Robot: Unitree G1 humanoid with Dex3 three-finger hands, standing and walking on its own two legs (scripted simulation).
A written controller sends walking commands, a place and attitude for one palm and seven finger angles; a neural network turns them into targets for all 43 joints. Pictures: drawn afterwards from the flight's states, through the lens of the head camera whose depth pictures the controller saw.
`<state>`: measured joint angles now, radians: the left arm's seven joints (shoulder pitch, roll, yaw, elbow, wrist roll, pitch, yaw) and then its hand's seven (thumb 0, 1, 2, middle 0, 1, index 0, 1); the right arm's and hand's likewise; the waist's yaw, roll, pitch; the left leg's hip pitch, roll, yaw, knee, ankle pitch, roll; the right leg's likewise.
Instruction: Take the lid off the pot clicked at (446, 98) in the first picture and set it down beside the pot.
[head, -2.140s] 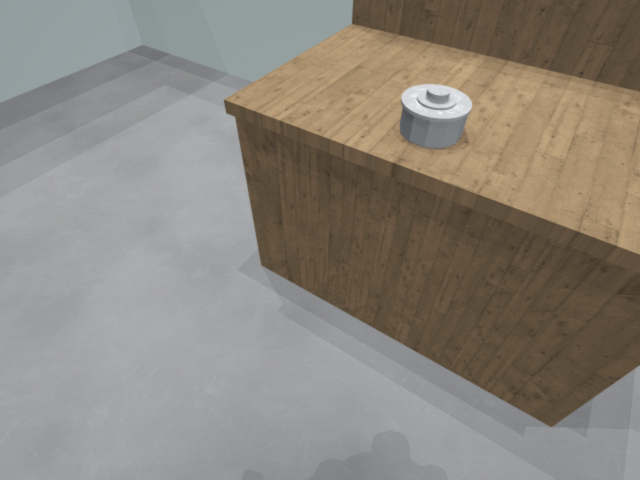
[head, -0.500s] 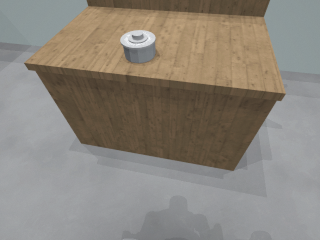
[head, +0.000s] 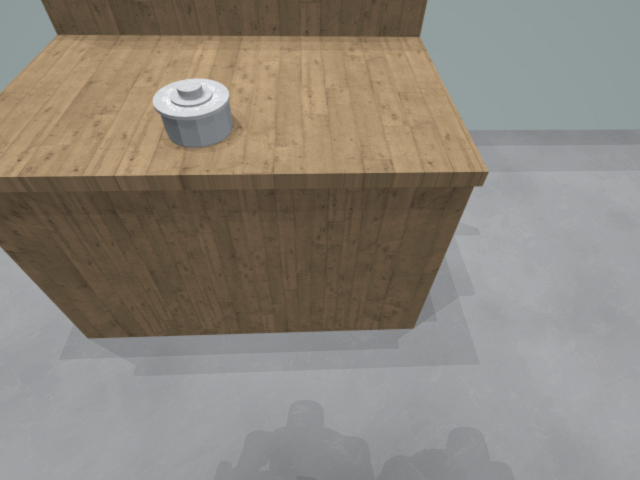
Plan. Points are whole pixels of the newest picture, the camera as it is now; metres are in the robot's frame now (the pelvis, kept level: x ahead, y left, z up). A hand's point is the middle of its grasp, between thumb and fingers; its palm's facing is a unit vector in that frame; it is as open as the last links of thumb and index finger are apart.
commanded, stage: take the last steps up to it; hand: left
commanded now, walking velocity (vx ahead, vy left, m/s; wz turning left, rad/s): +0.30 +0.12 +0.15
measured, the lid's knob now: (189, 88) +0.83 +0.28 +0.06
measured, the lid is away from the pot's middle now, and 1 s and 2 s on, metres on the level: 0.00 0.00 0.00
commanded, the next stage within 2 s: come to a stop and stand still in 0.78 s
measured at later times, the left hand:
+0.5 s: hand out of the picture +0.07 +0.24 -0.20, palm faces +0.17 -0.97 -0.17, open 7.3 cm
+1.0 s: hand (163, 346) +0.36 +0.28 -0.17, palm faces +0.11 -0.96 -0.24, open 7.3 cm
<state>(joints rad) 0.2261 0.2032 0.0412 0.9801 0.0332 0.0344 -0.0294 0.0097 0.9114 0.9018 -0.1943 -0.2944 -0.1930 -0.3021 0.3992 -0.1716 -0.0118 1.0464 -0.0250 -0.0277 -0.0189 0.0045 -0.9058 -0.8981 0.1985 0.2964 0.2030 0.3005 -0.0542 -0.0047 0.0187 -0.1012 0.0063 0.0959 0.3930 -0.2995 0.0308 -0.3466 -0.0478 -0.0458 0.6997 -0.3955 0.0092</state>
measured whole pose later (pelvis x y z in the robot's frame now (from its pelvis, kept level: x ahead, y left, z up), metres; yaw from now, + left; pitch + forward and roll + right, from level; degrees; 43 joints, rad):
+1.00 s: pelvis +0.31 +0.09 -0.01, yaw +4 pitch -1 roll +1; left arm 0.23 0.13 0.04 0.99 0.02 -0.05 0.02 0.00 0.93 0.90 -0.20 -0.29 -0.20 -0.30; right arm 0.29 -0.16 -0.02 1.09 -0.01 0.00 -0.02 0.01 -0.91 -0.90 0.20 0.30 0.20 0.30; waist -0.01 0.05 0.06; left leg -0.28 0.01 0.09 0.86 -0.51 0.00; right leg -0.33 -0.03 -0.12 0.58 -0.24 -0.06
